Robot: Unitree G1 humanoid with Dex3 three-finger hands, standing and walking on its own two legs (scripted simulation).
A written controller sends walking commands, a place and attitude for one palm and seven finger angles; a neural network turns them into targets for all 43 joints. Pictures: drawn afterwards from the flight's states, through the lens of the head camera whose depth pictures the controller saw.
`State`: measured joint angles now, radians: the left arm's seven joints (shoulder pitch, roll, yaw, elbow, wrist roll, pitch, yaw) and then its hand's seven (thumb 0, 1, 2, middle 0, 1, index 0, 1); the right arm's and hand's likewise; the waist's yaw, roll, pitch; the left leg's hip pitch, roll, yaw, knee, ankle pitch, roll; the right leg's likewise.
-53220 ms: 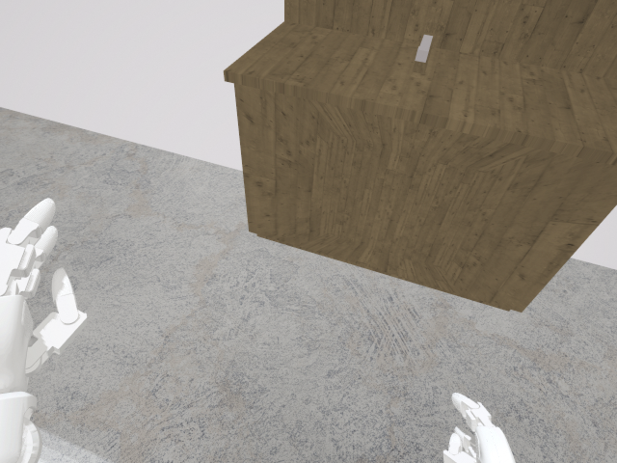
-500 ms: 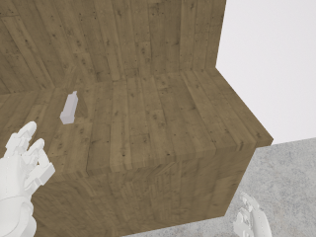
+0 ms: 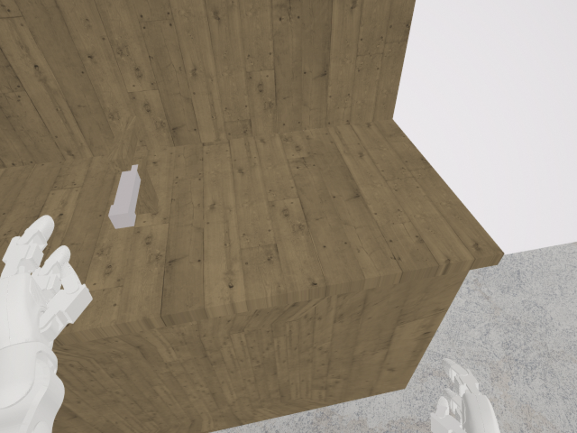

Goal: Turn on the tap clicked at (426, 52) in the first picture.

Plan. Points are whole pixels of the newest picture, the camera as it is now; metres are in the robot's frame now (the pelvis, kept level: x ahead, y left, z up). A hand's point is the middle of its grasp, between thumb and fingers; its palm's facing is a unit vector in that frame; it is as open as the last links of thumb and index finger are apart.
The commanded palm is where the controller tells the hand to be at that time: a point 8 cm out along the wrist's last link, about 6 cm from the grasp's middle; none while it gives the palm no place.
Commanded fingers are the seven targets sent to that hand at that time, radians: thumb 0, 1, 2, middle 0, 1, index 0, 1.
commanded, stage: reach beside the lever's end, fingers flat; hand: left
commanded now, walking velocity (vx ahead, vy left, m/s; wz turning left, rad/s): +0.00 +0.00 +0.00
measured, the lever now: (122, 215) +0.37 +0.31 +0.12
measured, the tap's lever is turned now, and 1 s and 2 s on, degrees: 0 0 0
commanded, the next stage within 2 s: push the lever round in 1.48 s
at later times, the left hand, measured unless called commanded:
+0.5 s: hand (95, 259) +0.27 +0.29 +0.14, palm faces +0.53 -0.85 -0.09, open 7.6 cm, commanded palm +0.23 +0.33 +0.13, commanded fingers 0.00 0.90 0.90 -0.17 -0.20 -0.17 -0.20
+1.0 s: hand (104, 239) +0.32 +0.31 +0.12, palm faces +0.53 -0.84 -0.09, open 7.8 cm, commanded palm +0.28 +0.35 +0.12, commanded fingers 0.00 0.90 0.90 -0.15 -0.15 -0.15 -0.15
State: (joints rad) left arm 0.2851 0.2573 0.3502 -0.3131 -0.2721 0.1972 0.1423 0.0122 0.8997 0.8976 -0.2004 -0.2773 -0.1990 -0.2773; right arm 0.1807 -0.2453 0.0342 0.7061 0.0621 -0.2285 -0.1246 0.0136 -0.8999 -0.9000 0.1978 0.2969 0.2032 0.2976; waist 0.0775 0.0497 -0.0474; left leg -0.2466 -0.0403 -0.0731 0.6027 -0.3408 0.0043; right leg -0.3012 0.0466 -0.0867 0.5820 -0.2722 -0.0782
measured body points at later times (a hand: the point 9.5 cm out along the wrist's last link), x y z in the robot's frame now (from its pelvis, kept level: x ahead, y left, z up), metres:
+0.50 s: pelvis +0.00 +0.01 +0.00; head -0.01 -0.01 +0.45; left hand +0.24 +0.33 +0.14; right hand +0.18 -0.22 -0.08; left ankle -0.01 +0.12 -0.73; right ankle +0.03 -0.07 -0.73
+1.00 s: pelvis -0.01 +0.00 +0.00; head +0.00 -0.02 +0.45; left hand +0.28 +0.35 +0.13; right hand +0.15 -0.25 -0.10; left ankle -0.01 +0.12 -0.73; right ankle +0.03 -0.07 -0.73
